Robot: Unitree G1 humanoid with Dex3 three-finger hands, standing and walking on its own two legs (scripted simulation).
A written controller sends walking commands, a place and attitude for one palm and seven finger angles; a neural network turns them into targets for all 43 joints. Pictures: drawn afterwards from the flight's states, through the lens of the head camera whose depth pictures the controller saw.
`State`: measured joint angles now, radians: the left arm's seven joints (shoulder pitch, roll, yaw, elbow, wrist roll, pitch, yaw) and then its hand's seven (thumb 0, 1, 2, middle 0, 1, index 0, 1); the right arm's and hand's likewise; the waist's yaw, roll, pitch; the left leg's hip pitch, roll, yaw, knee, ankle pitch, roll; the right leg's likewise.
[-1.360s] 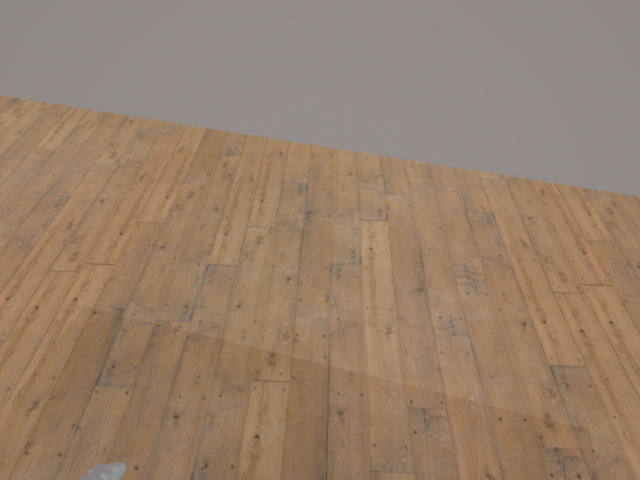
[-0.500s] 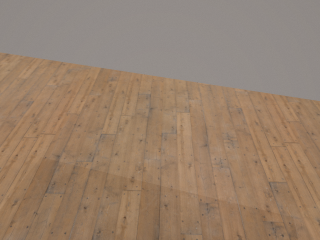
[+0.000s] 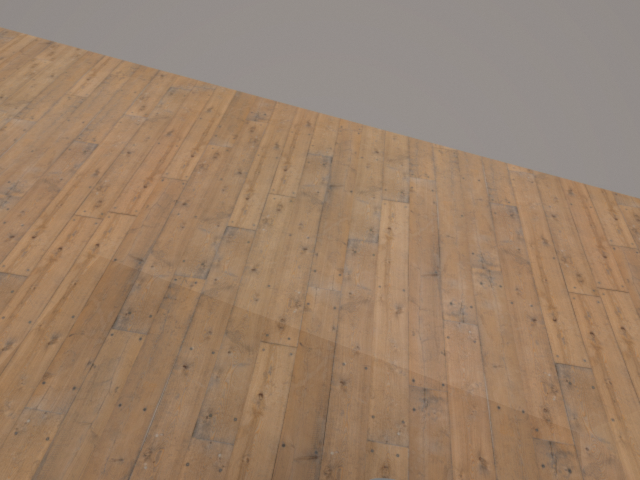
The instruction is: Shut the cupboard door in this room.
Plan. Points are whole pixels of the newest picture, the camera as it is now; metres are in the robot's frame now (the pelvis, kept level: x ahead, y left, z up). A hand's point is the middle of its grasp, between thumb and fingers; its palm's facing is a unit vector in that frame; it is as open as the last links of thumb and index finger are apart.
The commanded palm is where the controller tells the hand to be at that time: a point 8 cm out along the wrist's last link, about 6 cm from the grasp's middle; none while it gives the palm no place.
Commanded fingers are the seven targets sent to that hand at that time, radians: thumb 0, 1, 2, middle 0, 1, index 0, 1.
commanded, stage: turn or walk to find it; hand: left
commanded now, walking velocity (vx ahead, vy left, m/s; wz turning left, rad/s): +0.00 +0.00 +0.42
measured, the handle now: out of the picture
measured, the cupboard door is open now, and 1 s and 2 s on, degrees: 81 81 81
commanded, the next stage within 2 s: none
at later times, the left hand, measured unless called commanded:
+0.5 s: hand out of the picture -0.02 +0.17 -0.15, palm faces +0.25 -0.93 -0.27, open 7.4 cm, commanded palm none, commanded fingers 0.00 0.90 0.90 -0.20 -0.30 -0.20 -0.30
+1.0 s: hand out of the picture -0.04 +0.20 -0.15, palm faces +0.47 -0.84 -0.28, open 7.4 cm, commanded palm none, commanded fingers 0.00 0.90 0.90 -0.20 -0.30 -0.20 -0.30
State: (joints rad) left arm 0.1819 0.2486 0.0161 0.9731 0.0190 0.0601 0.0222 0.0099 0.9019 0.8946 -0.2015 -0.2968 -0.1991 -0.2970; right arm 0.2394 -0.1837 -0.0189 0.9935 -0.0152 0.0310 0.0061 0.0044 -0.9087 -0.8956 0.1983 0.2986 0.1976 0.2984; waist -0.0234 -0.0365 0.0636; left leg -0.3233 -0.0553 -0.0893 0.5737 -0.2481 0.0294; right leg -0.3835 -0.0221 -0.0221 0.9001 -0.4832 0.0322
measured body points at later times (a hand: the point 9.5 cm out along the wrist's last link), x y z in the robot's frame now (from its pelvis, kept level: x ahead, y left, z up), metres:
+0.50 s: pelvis -0.02 -0.04 +0.01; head +0.01 -0.04 +0.45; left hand -0.03 +0.22 -0.13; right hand +0.09 -0.29 -0.14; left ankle -0.07 +0.10 -0.67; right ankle -0.04 -0.15 -0.73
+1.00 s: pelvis -0.02 -0.03 +0.00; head +0.01 -0.03 +0.45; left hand -0.06 +0.24 -0.13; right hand +0.16 -0.21 -0.15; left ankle -0.08 +0.09 -0.73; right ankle +0.03 -0.13 -0.73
